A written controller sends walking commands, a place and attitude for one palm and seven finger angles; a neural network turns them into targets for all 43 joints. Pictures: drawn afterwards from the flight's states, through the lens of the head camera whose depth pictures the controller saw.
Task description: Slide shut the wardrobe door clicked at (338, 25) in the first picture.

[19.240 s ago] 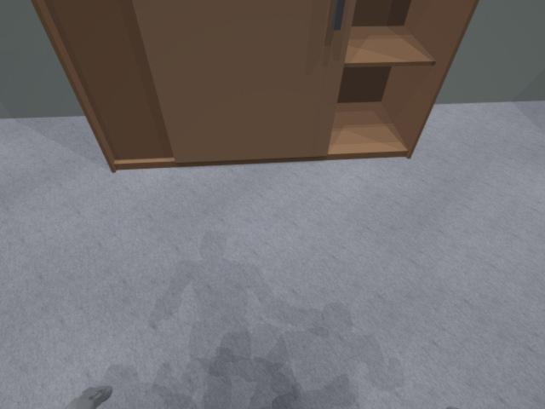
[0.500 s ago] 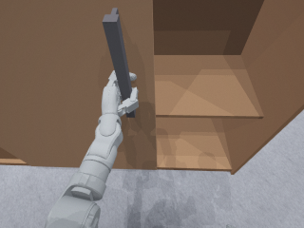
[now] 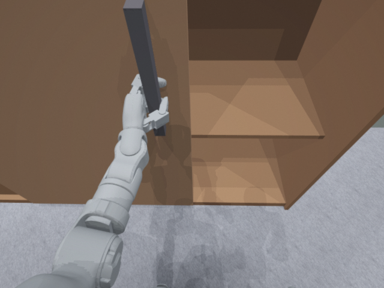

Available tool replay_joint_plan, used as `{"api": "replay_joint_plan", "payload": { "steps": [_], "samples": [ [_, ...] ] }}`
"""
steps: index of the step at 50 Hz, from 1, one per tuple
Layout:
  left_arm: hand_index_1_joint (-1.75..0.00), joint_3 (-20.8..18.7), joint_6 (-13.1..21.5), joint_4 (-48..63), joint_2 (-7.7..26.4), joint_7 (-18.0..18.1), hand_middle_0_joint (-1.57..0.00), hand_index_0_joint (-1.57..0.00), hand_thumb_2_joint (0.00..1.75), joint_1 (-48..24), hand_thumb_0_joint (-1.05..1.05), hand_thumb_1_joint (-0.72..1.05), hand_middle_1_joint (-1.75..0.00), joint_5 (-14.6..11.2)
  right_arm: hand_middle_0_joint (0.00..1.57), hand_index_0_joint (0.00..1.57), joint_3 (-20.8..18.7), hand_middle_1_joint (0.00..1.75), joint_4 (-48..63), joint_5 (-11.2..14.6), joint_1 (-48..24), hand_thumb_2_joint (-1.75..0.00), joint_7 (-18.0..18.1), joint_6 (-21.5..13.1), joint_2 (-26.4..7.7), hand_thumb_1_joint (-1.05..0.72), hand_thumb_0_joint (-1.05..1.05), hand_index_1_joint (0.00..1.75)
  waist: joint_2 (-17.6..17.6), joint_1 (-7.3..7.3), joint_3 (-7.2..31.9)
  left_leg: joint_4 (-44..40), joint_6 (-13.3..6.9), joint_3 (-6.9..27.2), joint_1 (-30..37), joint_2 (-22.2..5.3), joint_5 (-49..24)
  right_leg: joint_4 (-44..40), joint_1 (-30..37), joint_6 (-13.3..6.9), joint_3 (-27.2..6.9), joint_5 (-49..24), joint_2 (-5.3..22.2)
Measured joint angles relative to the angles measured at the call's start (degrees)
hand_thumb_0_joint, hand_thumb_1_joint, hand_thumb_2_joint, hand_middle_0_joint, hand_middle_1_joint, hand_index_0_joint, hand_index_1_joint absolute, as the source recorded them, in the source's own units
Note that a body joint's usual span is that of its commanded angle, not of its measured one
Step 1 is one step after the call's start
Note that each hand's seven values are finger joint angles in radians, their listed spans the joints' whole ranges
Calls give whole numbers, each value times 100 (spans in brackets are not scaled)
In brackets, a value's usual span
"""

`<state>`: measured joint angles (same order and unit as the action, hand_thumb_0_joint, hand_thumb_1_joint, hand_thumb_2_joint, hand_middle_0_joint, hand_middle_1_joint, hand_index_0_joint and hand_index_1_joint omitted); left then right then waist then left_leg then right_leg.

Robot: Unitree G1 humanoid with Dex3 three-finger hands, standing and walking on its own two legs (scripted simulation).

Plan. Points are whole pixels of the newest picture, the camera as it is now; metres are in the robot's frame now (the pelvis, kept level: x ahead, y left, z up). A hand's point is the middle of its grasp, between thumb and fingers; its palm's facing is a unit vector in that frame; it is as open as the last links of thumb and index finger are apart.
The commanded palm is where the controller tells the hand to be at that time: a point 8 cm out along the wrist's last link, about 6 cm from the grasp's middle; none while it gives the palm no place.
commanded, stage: step sideways, sliding the door along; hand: left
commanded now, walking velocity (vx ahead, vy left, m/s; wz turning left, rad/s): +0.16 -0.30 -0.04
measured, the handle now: (152, 78) +0.50 +0.09 +0.15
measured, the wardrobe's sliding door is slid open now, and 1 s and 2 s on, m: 0.48 0.45 0.23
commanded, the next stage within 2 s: none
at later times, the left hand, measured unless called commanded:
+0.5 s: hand (164, 111) +0.45 +0.07 +0.10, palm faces +0.09 -0.99 -0.13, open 6.3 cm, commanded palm +0.43 +0.05 +0.10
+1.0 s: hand (182, 108) +0.46 +0.03 +0.10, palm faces +0.33 -0.94 -0.10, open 6.3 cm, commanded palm +0.43 -0.01 +0.10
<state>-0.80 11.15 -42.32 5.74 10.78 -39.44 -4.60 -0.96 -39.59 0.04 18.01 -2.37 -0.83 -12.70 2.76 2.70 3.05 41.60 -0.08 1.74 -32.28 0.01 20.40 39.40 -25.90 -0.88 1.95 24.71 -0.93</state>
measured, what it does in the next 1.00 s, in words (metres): steps to the right: right foot, then left foot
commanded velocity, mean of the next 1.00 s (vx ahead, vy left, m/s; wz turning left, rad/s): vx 0.02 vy -0.21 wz -0.05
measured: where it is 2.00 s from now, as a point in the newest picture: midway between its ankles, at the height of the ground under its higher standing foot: outside the picture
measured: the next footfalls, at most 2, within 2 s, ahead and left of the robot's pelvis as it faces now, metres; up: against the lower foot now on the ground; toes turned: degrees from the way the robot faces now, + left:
right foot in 0.78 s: +0.21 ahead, -0.30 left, +0.00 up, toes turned +7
left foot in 1.00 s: +0.10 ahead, -0.04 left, +0.00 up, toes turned +14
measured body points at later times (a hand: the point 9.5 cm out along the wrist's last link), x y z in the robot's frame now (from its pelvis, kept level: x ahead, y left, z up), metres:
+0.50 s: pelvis +0.01 -0.05 +0.01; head +0.09 -0.07 +0.45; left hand +0.44 +0.12 +0.11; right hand +0.11 -0.31 -0.13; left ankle +0.00 +0.08 -0.71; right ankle -0.01 -0.10 -0.71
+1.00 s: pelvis +0.08 -0.18 +0.01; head +0.18 -0.19 +0.44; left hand +0.43 +0.08 +0.11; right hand +0.32 -0.38 -0.12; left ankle +0.04 -0.04 -0.72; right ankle +0.17 -0.27 -0.71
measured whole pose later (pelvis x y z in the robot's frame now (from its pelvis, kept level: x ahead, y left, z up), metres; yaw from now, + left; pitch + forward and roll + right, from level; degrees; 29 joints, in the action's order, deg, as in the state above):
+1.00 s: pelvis +0.08 -0.18 +0.01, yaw +10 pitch -1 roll +0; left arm -1.5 3.6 -22.2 8.2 9.5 -30.1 -7.4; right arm -3.1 -36.9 2.4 4.0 3.9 -4.9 -16.0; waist 4.8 -3.3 -14.3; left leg 34.4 0.6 -1.4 -13.4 -2.9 16.7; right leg 35.9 -22.5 -1.5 6.2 11.4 2.9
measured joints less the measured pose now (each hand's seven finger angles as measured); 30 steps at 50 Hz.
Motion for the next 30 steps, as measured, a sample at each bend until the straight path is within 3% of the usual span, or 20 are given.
{"api": "replay_joint_plan", "payload": {
  "steps": [4, 7, 11, 13, 15, 17, 19, 21, 23, 24, 25, 27, 30],
  "samples": [
    [-140, -20, -234, -212, 305, -255, -34, -27, 75, -132, 1, 66, -138, -45, 20, 20, 32, 30, 69, 123, -165, -90, 367, 181, 0, -91, 1, 30, 15, -2, -232, -229, -23, -154, 382, -64, -95, -108, 256, 26, -134, -171, -37],
    [-140, -75, -334, -492, 440, -351, -35, -28, 75, -339, 2, 66, -134, -164, 20, 20, 28, 30, 97, 140, -319, -90, 506, 220, 2, -91, 1, 30, 26, -46, -436, -220, -23, -271, 586, -98, -86, 383, 153, 49, -175, -256, -41],
    [-140, -193, -456, -882, 576, -399, -34, -28, 75, -621, 3, 67, -131, -294, 20, 20, 91, 30, 60, 165, -457, -90, 610, 263, 53, -91, 1, 30, 20, -85, -745, -218, 37, -319, 901, -104, -71, 684, 130, -6, -170, 274, -88],
    [-140, -241, -490, -1063, 610, -394, -34, -27, 76, -746, 4, 67, -129, -343, 20, 20, 148, 30, 30, 195, -460, -90, 633, 286, 49, -90, 1, 30, 65, -126, -882, -123, 110, -279, 1012, -139, -15, 309, 308, -75, -90, 21, -113],
    [-140, -326, -472, -1209, 601, -396, -33, -27, 78, -810, 4, 67, -127, -427, 20, 20, 179, 30, -48, 238, -462, -90, 644, 292, -14, -90, 1, 30, 281, -94, -1035, 77, 156, -97, 1088, -277, 112, 157, 542, -277, 108, -431, -251],
    [-140, -343, -440, -1311, 533, -394, -33, -29, 79, -840, 5, 67, -125, -434, 20, 21, 163, 30, -199, 267, -414, -90, 659, 279, -41, -90, 1, 30, 378, -53, -1084, 491, 11, 4, 1016, -337, 297, 13, 758, -437, 311, -371, -327],
    [-140, -262, -399, -1331, 427, -388, -33, -30, 80, -876, 5, 66, -124, -361, 20, 21, 126, 30, -387, 283, -374, -90, 663, 240, -41, -90, 1, 30, 265, -142, -1151, 1362, -37, 3, 851, -217, 607, -218, 989, -523, 406, -350, -298],
    [-140, -98, -354, -1233, 332, -389, -33, -31, 81, -864, 5, 66, -125, -309, 20, 21, 85, 30, -489, 254, -329, -90, 663, 150, -67, -90, 1, 30, 97, -323, -1244, 1735, -66, -120, 825, -112, 682, -501, 1201, -546, 406, -450, -236],
    [-140, 78, -303, -1004, 276, -401, -34, -31, 81, -780, 5, 66, -126, -268, 20, 21, 45, 30, -454, 204, -287, -90, 666, 69, -120, -90, 1, 30, -54, -480, -1322, 1072, -107, -313, 1035, -90, 396, -662, 1310, -555, 390, -504, -159],
    [-140, 170, -274, -850, 269, -405, -34, -30, 81, -720, 5, 65, -127, -261, 20, 21, 28, 30, -403, 182, -282, -90, 676, 40, -162, -90, 1, 30, -104, -526, -1350, 397, -119, -406, 1233, -110, -91, -602, 1291, -548, 403, -476, -124],
    [-140, 258, -245, -677, 270, -407, -35, -30, 81, -653, 4, 65, -128, -272, 20, 21, 6, 30, -330, 165, -283, -90, 683, 13, -228, -90, 1, 30, -102, -564, -1361, -325, -132, -476, 1480, -175, -792, -330, 1163, -509, 419, -413, -118],
    [-140, 396, -215, -317, 341, -422, -37, -28, 82, -570, 3, 66, -131, -368, 20, 21, -115, 30, -224, 150, -438, -90, 639, -21, -307, -90, 1, 30, -120, -612, -1497, -684, 61, -493, 1734, -180, -422, 985, 596, -263, 149, -210, -130],
    [-140, 428, -244, -21, 422, -468, -39, -25, 82, -528, 3, 67, -133, -458, 20, 20, -184, 30, -137, 142, -772, -90, 488, 13, -284, -91, 1, 30, -131, -648, -1813, -639, 247, -384, 1916, -194, -72, 2254, 14, -150, -315, 148, -88]
  ]
}}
